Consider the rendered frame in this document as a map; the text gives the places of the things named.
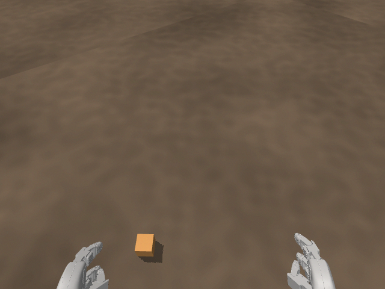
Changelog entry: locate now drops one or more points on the left robot hand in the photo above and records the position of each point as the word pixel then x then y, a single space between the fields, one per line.
pixel 75 275

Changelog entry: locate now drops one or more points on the right robot hand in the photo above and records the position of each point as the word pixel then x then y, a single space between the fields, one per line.
pixel 317 270

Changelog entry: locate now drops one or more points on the cube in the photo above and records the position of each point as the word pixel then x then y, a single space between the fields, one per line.
pixel 145 245

